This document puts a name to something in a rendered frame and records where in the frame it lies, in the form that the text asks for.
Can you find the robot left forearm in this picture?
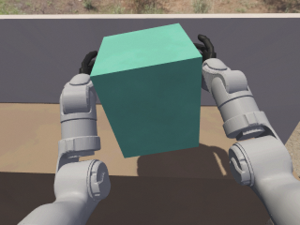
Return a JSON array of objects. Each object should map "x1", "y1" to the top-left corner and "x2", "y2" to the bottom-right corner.
[{"x1": 53, "y1": 73, "x2": 101, "y2": 197}]

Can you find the left robot hand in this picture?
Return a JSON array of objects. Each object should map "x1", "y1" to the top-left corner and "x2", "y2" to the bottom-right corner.
[{"x1": 79, "y1": 51, "x2": 98, "y2": 75}]

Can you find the carton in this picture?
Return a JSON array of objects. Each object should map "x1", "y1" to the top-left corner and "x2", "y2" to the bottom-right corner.
[{"x1": 90, "y1": 23, "x2": 203, "y2": 158}]

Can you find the robot right upper arm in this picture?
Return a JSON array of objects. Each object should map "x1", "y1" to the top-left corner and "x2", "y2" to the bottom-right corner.
[{"x1": 228, "y1": 135, "x2": 300, "y2": 225}]

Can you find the robot right forearm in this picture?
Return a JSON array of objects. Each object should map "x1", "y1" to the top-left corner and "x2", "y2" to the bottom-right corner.
[{"x1": 201, "y1": 58, "x2": 293, "y2": 171}]

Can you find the right robot hand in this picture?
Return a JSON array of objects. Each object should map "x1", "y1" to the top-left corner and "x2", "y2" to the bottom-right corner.
[{"x1": 193, "y1": 34, "x2": 217, "y2": 64}]

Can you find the pedestal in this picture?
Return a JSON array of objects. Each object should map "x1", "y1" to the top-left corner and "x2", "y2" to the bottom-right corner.
[{"x1": 0, "y1": 102, "x2": 300, "y2": 225}]

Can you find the robot left upper arm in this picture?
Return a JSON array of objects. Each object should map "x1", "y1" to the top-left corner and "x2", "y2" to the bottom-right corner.
[{"x1": 17, "y1": 159, "x2": 111, "y2": 225}]

